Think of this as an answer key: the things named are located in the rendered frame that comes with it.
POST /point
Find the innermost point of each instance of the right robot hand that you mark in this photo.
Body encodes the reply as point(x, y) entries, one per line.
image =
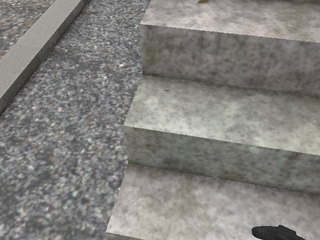
point(279, 232)

